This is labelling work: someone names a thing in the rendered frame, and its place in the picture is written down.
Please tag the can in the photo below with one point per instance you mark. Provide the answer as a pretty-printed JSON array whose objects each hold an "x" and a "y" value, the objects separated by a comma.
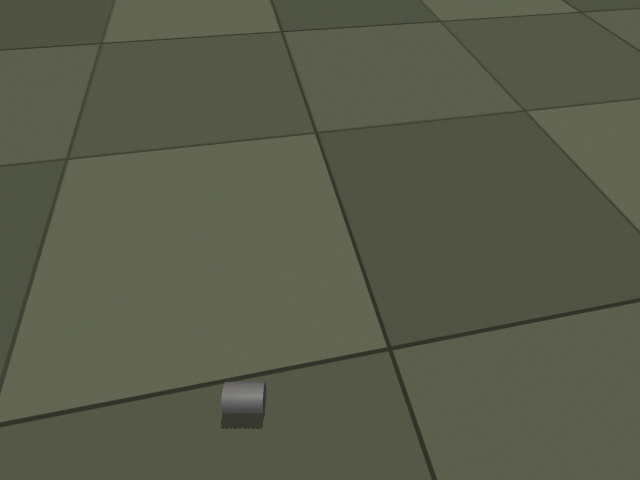
[{"x": 243, "y": 398}]

